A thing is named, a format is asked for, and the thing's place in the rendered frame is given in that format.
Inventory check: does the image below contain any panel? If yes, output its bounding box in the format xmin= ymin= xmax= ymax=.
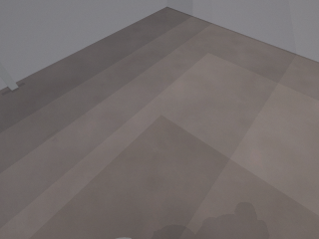
xmin=0 ymin=62 xmax=18 ymax=91

